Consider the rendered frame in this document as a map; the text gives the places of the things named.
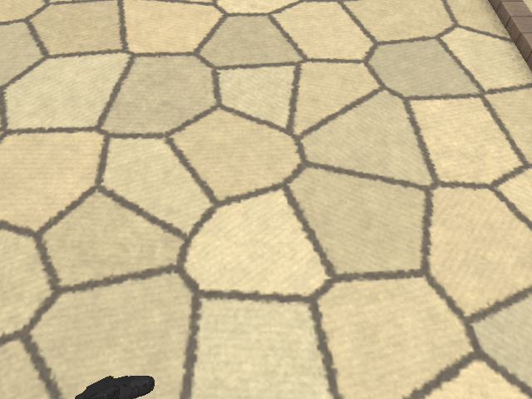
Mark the left robot hand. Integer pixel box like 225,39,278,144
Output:
75,376,155,399

